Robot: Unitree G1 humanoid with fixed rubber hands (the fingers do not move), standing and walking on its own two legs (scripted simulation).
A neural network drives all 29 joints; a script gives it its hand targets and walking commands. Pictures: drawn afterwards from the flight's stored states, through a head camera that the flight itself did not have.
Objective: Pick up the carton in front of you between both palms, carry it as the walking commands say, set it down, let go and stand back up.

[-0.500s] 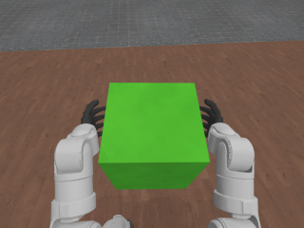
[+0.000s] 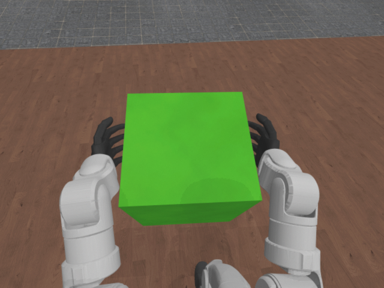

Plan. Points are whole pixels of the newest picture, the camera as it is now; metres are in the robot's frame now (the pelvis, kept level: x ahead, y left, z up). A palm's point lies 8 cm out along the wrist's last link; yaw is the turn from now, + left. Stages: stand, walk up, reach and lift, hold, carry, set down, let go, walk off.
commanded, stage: carry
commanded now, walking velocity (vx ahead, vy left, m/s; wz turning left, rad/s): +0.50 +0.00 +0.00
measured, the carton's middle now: (186, 167) +0.35 -0.01 +0.04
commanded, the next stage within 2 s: none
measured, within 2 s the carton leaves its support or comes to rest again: neither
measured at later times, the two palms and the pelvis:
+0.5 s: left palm (120, 69) +0.66 +0.15 +0.05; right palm (224, 69) +0.67 -0.15 +0.05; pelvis +0.33 -0.01 -0.05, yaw +1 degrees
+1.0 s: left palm (130, 24) +0.99 +0.15 +0.01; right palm (209, 24) +0.98 -0.15 +0.02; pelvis +0.66 +0.01 -0.09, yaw +0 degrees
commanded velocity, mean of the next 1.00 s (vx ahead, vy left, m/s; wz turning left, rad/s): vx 0.50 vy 0.00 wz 0.00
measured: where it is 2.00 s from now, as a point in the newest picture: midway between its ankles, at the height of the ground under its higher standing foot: (174, 123)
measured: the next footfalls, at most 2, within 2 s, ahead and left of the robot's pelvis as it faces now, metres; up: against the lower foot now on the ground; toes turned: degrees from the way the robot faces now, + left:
right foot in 0.10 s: +0.24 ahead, -0.05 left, -0.05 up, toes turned -3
left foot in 0.60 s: +0.57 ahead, +0.05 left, -0.09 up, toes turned +3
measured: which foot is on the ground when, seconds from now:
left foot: down 0.00-0.12, up 0.14-0.58, down 0.60-1.00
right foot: up 0.00-0.08, down 0.10-0.62, up 0.64-1.00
